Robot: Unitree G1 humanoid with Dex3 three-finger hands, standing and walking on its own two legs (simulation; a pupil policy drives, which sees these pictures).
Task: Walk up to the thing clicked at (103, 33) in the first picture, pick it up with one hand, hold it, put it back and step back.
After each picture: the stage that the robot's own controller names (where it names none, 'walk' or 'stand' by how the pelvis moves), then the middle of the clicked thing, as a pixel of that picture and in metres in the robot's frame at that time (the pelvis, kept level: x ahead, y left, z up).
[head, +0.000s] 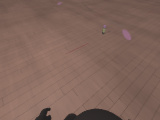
stand; (104, 29) +2.29 -0.35 -0.66
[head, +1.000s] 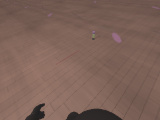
walk; (93, 35) +2.18 +0.05 -0.62
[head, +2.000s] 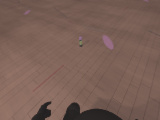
walk; (80, 42) +1.57 +0.28 -0.65
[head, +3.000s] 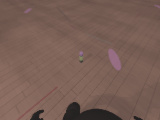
walk; (81, 57) +1.06 +0.22 -0.64
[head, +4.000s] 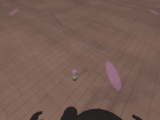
walk; (74, 75) +0.66 +0.20 -0.63
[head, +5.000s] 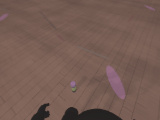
stand; (73, 87) +0.47 +0.19 -0.63
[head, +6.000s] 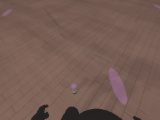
stand; (74, 89) +0.41 +0.18 -0.64
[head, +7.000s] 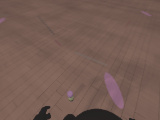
stand; (70, 96) +0.37 +0.20 -0.66
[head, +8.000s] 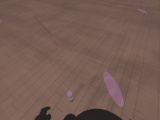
stand; (70, 96) +0.36 +0.22 -0.65
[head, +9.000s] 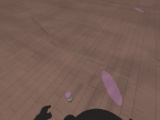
stand; (69, 97) +0.35 +0.23 -0.66
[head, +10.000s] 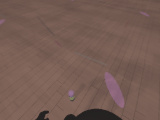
stand; (71, 96) +0.39 +0.19 -0.66
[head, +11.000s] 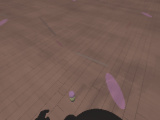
stand; (72, 96) +0.38 +0.19 -0.66
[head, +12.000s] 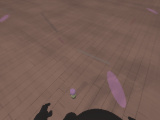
go down; (73, 94) +0.39 +0.18 -0.66
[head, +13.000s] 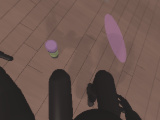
go down; (53, 50) +0.46 +0.24 -0.23
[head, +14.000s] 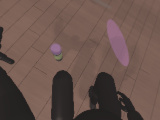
close in; (57, 53) +0.47 +0.24 -0.24
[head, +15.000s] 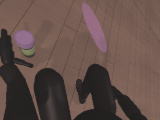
close in; (27, 47) +0.44 +0.28 -0.16
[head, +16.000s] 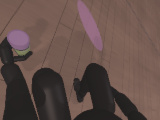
lift; (21, 47) +0.43 +0.29 -0.15
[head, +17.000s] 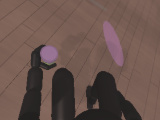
lift; (49, 58) +0.36 +0.26 -0.06
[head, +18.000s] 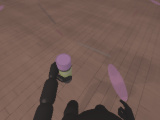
hold; (65, 71) +0.32 +0.16 +0.08
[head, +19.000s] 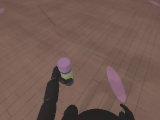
hold; (66, 73) +0.31 +0.15 +0.04
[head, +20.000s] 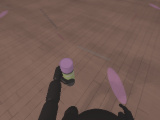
hold; (68, 74) +0.31 +0.15 +0.04
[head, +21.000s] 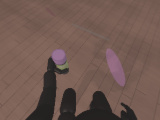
crouch; (62, 64) +0.38 +0.18 -0.01
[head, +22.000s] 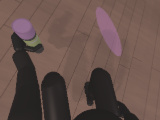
lower; (32, 40) +0.49 +0.28 -0.07
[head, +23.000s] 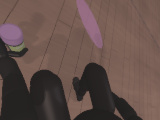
lower; (15, 44) +0.45 +0.30 -0.16
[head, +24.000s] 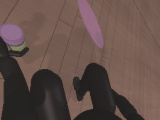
lower; (16, 43) +0.44 +0.31 -0.16
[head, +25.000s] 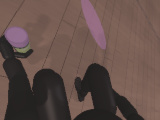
lower; (22, 45) +0.43 +0.30 -0.16
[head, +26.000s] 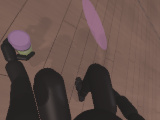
lower; (24, 48) +0.42 +0.29 -0.16
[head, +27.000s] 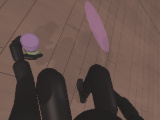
open; (32, 49) +0.43 +0.27 -0.16
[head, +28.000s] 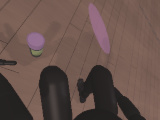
stand; (36, 47) +0.42 +0.27 -0.17
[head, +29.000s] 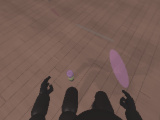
walk; (70, 76) +0.42 +0.19 -0.47
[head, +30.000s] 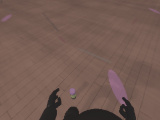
stand; (72, 94) +0.39 +0.18 -0.60
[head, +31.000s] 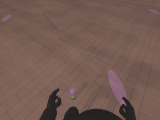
stand; (72, 94) +0.39 +0.18 -0.60
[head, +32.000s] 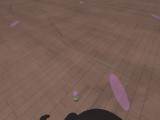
stand; (75, 96) +0.40 +0.17 -0.65
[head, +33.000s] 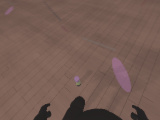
walk; (77, 81) +0.45 +0.20 -0.63
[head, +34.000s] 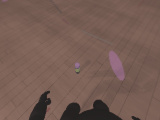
walk; (77, 68) +0.65 +0.15 -0.63
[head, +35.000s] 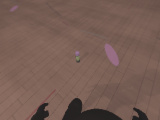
walk; (77, 57) +0.96 +0.25 -0.62
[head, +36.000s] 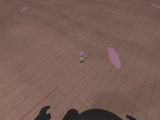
stand; (81, 57) +1.04 +0.16 -0.64
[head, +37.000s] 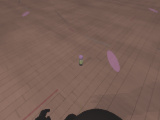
stand; (80, 60) +1.04 +0.16 -0.66
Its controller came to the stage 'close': yes
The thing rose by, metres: 0.69
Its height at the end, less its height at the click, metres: +0.00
